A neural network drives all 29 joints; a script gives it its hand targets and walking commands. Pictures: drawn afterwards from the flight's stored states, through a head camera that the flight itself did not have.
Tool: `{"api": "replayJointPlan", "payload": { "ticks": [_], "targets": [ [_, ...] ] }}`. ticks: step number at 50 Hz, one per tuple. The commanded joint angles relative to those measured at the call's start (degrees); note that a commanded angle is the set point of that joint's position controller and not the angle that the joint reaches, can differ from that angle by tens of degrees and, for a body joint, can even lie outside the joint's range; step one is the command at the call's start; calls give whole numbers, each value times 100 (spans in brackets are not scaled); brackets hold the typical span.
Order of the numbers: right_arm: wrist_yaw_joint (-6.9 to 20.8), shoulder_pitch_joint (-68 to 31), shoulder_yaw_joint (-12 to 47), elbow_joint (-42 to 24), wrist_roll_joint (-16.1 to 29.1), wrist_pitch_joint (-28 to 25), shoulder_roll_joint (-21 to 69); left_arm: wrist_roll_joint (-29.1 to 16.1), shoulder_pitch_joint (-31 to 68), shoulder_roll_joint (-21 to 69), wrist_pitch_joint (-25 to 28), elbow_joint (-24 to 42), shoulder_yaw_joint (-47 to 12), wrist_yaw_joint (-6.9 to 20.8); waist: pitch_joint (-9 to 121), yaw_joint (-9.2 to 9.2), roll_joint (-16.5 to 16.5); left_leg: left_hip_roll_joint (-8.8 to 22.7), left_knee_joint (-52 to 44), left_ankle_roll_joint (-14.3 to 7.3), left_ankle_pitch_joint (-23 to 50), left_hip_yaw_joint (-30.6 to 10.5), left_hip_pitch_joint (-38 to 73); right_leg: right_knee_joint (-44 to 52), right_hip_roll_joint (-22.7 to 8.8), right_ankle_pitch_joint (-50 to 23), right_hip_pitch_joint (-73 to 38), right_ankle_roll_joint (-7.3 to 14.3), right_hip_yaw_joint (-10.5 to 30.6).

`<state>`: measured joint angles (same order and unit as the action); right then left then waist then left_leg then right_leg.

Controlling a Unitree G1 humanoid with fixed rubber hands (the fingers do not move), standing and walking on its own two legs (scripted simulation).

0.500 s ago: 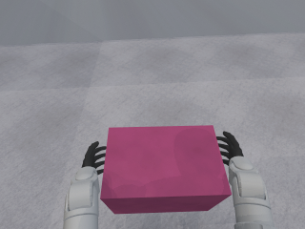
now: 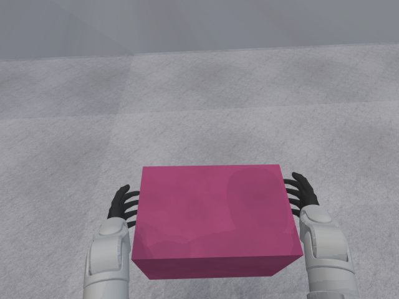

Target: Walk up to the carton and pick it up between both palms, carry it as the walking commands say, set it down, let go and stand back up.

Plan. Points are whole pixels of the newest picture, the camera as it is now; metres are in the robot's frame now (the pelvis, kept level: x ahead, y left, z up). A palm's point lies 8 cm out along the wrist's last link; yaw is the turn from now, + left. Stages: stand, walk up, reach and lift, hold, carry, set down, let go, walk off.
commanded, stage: carry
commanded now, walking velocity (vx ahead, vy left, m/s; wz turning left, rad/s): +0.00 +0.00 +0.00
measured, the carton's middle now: (211, 224) +0.30 +0.00 -0.05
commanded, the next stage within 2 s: none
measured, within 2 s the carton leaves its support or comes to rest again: neither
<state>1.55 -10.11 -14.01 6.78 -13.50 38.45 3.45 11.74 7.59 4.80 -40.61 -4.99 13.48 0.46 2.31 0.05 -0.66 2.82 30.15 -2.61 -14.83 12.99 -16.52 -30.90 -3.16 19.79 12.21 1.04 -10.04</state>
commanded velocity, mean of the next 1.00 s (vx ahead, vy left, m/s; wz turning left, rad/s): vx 0.00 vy -0.14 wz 0.00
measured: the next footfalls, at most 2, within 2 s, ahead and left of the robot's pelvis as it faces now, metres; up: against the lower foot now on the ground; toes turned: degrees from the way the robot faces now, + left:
right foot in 1.42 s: -0.03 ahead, -0.26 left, +0.00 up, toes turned -12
left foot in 1.62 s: -0.04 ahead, -0.01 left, +0.00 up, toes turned +13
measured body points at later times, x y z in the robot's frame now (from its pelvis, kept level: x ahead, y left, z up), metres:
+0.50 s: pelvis +0.00 +0.00 +0.00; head +0.01 +0.01 +0.45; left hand +0.27 +0.19 +0.08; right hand +0.28 -0.19 +0.09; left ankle +0.02 +0.09 -0.73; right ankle -0.04 -0.10 -0.73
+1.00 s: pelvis -0.04 -0.06 -0.01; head -0.06 -0.06 +0.44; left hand +0.21 +0.11 +0.08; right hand +0.21 -0.27 +0.09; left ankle +0.02 +0.09 -0.73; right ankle -0.04 -0.10 -0.73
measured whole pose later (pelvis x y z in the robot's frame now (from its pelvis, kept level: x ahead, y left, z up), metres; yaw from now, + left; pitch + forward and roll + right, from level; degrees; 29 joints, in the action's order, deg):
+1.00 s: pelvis -0.04 -0.06 -0.01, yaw -1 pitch +2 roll -1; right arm -5.6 -3.0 -12.2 -28.6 -4.7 69.9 3.4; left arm 4.3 0.4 6.2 -71.6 30.5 10.0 -3.5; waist 6.8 1.0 0.3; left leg 10.4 36.5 2.6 -13.5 10.1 -24.2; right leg -33.4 3.2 18.7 17.9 7.6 -12.8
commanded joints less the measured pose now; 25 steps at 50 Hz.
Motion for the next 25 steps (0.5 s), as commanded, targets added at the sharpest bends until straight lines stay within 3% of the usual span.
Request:
{"api": "replayJointPlan", "payload": {
  "ticks": [1,16,17,18,22,25],
  "targets": [
    [1599,-2385,3897,-186,1472,-68,4575,-1708,3486,4433,358,823,-4141,1680,1797,-8,4,767,-374,17,1845,-940,723,433,-698,-2062,-373,118,777],
    [1590,-2470,3901,-227,1529,-76,4550,-1749,3554,4424,337,818,-4139,1654,1812,-30,-20,828,-421,2,1928,-971,739,447,-673,-1927,-338,89,744],
    [1358,-2879,5061,-2238,2673,214,5421,-2910,4055,5261,18,2829,-5242,1446,1890,32,-47,933,-438,73,2049,-858,766,517,-716,-1916,-267,4,715],
    [1276,-2779,5000,-2939,2724,476,5379,-2951,3962,5204,-255,3543,-5237,1323,1963,28,4,1017,-421,79,2240,-924,851,453,-684,-1913,-226,-13,653],
    [878,-1420,4792,-3143,2653,1712,4300,-2773,2421,4386,-1481,3484,-5091,831,2495,13,300,1510,-306,-165,3506,-1226,1210,135,-520,-1847,-157,-13,410],
    [687,-1054,4715,-3411,2642,2254,3967,-2768,2140,4058,-1978,3762,-5057,633,2193,4,473,1565,-233,-164,3778,-1141,1060,231,-376,-1592,76,65,290]
  ]
}}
